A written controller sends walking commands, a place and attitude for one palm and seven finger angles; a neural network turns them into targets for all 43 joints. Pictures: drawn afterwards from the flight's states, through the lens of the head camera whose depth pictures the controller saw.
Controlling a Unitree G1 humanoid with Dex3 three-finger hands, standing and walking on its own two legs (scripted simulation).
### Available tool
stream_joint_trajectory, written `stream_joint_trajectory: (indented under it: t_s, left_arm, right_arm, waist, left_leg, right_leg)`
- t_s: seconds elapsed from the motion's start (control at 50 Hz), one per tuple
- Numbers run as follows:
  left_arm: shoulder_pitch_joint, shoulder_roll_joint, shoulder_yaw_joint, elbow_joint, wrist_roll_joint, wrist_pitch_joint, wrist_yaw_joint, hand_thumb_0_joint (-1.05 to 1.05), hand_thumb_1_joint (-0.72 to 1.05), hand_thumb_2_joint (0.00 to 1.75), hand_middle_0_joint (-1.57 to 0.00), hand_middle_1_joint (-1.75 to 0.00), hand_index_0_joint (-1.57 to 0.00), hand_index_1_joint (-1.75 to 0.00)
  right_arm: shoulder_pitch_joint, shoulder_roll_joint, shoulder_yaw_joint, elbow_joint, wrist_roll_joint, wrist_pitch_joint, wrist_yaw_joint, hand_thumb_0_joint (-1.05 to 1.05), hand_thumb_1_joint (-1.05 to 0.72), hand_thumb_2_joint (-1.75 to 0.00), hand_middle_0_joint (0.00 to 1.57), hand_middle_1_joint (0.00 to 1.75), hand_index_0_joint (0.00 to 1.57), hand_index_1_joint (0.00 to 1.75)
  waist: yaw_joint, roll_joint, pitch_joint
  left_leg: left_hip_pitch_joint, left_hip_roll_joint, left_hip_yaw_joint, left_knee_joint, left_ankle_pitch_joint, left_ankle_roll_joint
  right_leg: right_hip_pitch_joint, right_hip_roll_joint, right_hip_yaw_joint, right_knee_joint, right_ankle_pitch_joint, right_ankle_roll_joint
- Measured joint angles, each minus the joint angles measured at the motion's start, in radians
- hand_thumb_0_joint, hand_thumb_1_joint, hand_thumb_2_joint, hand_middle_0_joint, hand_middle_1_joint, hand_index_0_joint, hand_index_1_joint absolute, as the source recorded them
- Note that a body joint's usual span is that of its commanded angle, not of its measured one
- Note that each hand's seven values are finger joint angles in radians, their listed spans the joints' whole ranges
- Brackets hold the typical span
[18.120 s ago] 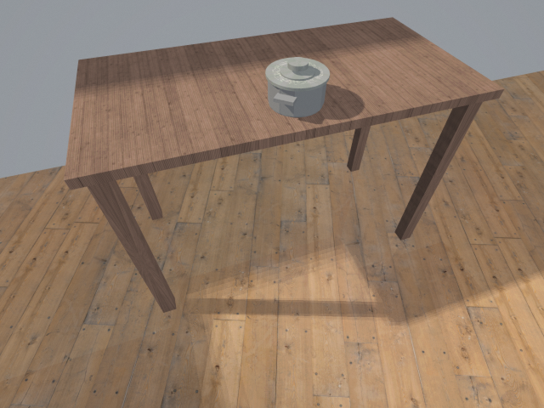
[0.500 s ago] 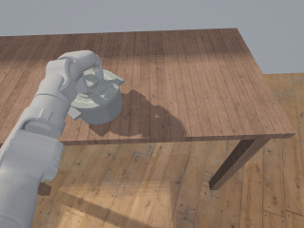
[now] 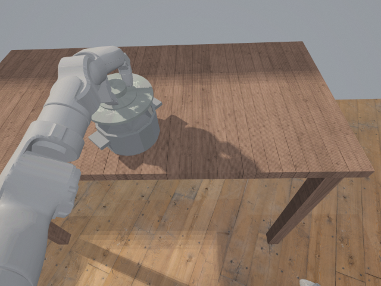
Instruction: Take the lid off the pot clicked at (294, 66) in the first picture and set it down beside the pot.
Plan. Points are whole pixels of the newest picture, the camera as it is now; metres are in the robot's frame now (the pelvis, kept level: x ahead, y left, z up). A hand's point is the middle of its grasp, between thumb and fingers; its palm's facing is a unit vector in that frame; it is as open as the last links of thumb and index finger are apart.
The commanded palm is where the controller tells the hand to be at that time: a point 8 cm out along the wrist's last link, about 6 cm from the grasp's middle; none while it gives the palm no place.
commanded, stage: lift the lid straight up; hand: left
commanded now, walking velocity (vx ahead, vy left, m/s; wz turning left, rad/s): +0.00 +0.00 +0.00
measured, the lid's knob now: (114, 88) +0.51 +0.15 +0.15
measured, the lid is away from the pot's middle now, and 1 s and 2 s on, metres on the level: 0.00 0.00 0.09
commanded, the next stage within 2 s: move the lid sideways beside the pot in 1.12 s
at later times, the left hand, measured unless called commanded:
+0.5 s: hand (101, 70) +0.48 +0.15 +0.21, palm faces -0.33 -0.06 -0.94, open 8.2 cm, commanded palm +0.48 +0.15 +0.28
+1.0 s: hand (96, 49) +0.48 +0.15 +0.25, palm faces -0.28 -0.08 -0.96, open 8.2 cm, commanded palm +0.48 +0.15 +0.32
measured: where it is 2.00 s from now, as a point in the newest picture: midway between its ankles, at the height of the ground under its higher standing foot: outside the picture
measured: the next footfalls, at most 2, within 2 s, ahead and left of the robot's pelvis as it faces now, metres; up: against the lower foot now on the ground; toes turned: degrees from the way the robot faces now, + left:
none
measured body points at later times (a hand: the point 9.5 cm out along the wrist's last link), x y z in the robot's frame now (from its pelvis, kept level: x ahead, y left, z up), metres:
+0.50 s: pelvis +0.00 +0.00 +0.00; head +0.03 -0.02 +0.45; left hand +0.49 +0.15 +0.26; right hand +0.06 -0.27 -0.13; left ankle +0.00 +0.10 -0.74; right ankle -0.03 -0.14 -0.74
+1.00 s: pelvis +0.00 +0.00 +0.00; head +0.03 -0.02 +0.45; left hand +0.49 +0.15 +0.31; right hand +0.08 -0.27 -0.13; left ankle +0.00 +0.10 -0.74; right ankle -0.03 -0.14 -0.74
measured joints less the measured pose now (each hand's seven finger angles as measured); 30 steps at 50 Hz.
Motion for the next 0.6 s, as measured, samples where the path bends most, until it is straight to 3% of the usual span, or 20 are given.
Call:
stream_joint_trajectory:
  t_s: [0.6]
  left_arm:
    - [-0.138, 0.021, -0.008, 0.041, 0.017, 0.053, -0.069, -0.01, 0.18, 0.73, -0.62, -1.01, -0.60, -0.98]
  right_arm:
    - [0.023, -0.008, 0.002, 0.017, -0.001, -0.016, 0.005, 0.00, -0.90, -0.90, 0.20, 0.30, 0.20, 0.30]
  waist:
    - [-0.007, -0.001, 0.002]
  left_leg:
    - [0.010, -0.004, -0.001, -0.015, 0.014, 0.002]
  right_leg:
    - [0.008, -0.003, 0.000, -0.009, 0.010, 0.001]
